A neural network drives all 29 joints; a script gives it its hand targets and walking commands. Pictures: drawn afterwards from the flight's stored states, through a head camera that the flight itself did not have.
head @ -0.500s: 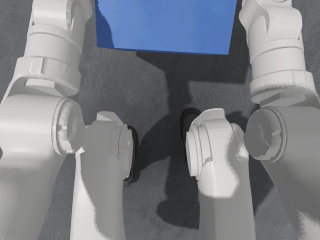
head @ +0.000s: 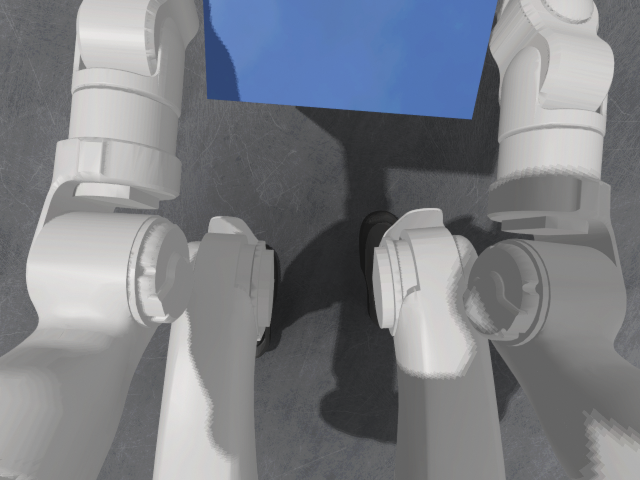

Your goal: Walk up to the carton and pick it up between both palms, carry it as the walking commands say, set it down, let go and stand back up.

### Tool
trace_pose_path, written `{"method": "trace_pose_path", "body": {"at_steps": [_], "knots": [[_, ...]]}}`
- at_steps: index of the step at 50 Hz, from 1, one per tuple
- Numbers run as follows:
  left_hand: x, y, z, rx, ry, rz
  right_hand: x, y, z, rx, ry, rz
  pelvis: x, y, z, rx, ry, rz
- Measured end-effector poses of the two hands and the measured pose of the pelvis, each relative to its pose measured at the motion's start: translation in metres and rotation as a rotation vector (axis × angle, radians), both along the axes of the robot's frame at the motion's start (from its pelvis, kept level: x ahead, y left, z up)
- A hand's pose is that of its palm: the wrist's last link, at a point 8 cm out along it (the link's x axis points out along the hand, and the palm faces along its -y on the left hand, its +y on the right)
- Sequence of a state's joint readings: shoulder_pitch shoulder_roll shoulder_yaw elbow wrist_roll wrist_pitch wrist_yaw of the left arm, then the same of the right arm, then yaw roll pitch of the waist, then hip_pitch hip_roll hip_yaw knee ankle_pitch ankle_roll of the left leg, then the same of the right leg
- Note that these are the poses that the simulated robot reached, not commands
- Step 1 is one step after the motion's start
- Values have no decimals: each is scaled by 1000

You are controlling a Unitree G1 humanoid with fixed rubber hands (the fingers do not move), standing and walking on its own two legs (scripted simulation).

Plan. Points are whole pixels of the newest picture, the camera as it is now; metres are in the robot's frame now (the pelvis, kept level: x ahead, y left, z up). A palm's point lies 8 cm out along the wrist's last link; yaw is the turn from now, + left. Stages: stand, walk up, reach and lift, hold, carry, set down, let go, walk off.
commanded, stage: reach and lift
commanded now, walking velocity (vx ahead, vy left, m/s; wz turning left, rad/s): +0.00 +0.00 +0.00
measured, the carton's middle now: out of the picture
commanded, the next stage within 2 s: none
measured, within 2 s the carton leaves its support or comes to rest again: neither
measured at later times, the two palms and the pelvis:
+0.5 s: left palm out of the picture +0.55 +0.10 -0.07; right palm out of the picture +0.53 -0.18 -0.06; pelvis -0.02 +0.00 +0.05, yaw +0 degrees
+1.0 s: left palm out of the picture +0.53 +0.10 +0.01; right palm out of the picture +0.50 -0.18 +0.01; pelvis -0.02 +0.00 +0.10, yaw +0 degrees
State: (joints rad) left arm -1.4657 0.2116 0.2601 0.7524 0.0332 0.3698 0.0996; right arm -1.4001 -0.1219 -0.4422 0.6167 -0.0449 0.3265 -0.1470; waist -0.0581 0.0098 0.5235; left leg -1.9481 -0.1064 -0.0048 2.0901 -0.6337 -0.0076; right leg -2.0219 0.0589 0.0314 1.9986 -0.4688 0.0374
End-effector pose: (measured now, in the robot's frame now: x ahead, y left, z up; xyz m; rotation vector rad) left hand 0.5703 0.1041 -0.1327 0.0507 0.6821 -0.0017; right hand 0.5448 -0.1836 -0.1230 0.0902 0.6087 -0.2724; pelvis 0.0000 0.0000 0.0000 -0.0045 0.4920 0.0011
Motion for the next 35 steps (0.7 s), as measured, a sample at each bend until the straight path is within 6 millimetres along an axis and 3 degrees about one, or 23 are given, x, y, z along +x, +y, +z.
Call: {"method": "trace_pose_path", "body": {"at_steps": [35], "knots": [[-30, 1, 96, -10, -13, 29, -26, 1, 95, 6, -15, 11, -22, -4, 67, 27, -60, -12]]}}
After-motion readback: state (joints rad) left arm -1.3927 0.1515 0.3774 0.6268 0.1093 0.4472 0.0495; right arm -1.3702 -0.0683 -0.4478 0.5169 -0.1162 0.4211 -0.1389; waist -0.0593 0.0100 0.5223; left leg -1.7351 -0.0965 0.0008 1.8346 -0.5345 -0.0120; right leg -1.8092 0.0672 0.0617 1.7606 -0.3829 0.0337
